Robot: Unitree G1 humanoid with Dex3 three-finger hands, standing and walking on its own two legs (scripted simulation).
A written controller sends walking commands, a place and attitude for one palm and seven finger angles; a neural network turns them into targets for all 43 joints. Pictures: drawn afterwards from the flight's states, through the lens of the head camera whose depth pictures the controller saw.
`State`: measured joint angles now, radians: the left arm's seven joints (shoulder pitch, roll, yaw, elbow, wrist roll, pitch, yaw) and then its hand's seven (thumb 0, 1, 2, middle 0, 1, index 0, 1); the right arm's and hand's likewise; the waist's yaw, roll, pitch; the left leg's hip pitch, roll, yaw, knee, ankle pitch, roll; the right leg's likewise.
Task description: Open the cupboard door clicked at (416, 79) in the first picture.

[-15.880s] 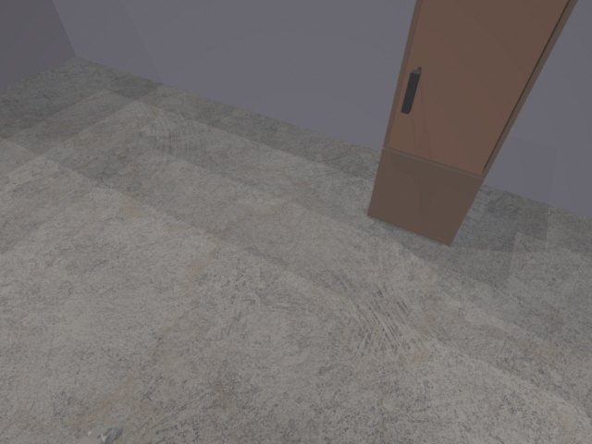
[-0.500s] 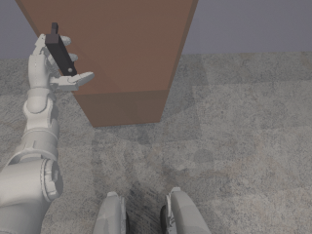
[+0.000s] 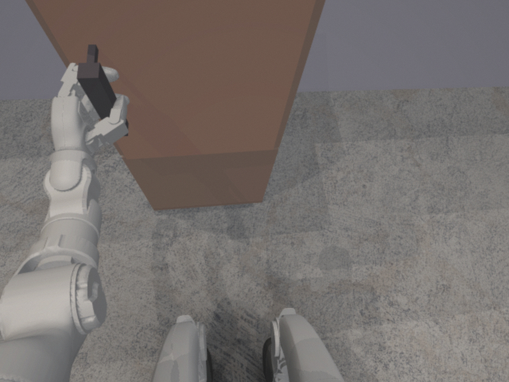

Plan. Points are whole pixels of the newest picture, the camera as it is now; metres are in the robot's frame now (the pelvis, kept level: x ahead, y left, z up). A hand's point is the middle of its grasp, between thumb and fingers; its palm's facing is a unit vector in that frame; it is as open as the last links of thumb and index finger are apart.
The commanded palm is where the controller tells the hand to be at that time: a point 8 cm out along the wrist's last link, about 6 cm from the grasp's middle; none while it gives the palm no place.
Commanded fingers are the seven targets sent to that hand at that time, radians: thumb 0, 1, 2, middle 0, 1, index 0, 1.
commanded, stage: pull the door open along its arc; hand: left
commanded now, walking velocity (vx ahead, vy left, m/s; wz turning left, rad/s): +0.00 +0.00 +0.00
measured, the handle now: (107, 93) +0.56 +0.20 +0.03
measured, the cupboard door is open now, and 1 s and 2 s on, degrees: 1 44 46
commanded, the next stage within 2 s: open thumb and fingers to let go in 1.08 s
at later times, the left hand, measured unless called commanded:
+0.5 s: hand (143, 181) +0.40 +0.14 +0.04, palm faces +0.11 -0.99 +0.03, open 6.7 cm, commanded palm +0.35 +0.19 +0.03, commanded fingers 0.00 0.90 0.90 -0.40 -1.35 -0.40 -1.35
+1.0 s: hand (215, 234) +0.32 +0.04 +0.04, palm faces +0.39 -0.92 -0.03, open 6.8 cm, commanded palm +0.24 +0.06 +0.03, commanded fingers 0.00 0.90 0.90 -0.40 -1.35 -0.40 -1.35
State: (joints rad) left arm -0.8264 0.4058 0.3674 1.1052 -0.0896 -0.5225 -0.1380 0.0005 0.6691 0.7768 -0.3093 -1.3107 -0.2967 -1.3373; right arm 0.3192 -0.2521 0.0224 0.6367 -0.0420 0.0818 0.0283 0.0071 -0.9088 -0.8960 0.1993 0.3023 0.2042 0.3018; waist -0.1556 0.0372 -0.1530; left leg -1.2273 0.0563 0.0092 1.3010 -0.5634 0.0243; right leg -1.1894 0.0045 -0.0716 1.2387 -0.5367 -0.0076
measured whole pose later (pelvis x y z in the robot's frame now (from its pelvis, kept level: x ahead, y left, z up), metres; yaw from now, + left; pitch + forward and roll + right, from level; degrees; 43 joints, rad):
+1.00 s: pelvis +0.02 -0.05 +0.03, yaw +4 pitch +21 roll +1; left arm 0.04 -0.11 -0.19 0.34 0.12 -0.45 0.58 0.02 0.62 0.71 -0.25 -1.28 -0.30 -1.31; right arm 0.20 -0.17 -0.01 0.59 -0.10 -0.04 0.05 0.01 -0.91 -0.90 0.20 0.30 0.20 0.30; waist -0.01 0.01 -0.21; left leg -0.98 0.04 -0.01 1.16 -0.54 -0.04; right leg -0.97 -0.01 -0.09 1.18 -0.57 -0.07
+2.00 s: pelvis +0.00 -0.03 +0.02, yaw +4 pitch +20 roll +0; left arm -0.03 -0.11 -0.25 0.38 0.13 -0.41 0.61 -0.01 -0.49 0.30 -0.29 -0.72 -0.30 -0.73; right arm 0.18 -0.17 0.00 0.60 -0.10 -0.09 0.03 0.02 -0.91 -0.90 0.20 0.30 0.20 0.30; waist -0.01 0.03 -0.20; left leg -1.03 0.02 -0.01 1.22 -0.53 -0.03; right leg -1.01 -0.02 -0.09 1.23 -0.56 -0.05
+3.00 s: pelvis +0.00 -0.03 -0.01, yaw +4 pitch +20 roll +0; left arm 0.45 0.06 -0.23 -0.08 -0.01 -0.46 0.04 -0.02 -0.50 0.30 -0.15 -0.30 -0.16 -0.30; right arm 0.21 -0.21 0.01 0.40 -0.03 -0.05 0.01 0.02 -0.91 -0.90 0.20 0.30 0.20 0.30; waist 0.02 0.03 -0.19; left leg -1.09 0.02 -0.01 1.33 -0.60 -0.02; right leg -1.08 -0.03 -0.08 1.34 -0.62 -0.05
